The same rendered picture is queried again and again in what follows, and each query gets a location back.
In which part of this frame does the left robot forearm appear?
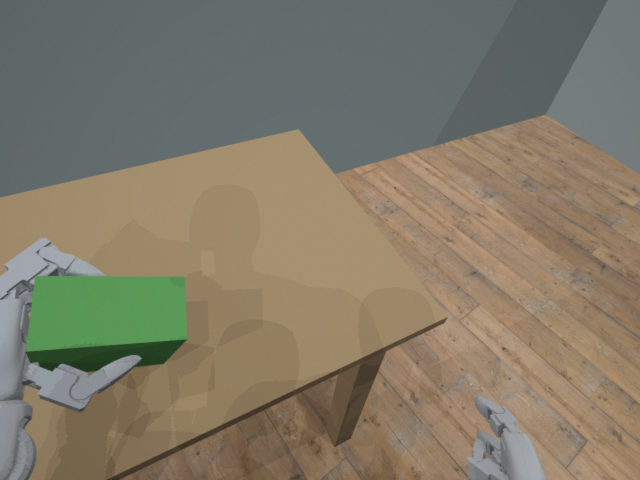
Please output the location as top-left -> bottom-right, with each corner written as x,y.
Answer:
0,400 -> 37,480

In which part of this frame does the robot left hand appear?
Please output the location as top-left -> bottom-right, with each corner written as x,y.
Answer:
0,238 -> 142,412

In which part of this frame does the table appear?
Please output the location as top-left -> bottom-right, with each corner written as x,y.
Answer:
0,129 -> 448,480

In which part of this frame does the sponge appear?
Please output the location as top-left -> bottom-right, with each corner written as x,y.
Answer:
26,276 -> 187,372

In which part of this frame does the robot right hand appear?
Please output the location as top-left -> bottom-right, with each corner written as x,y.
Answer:
467,396 -> 546,480

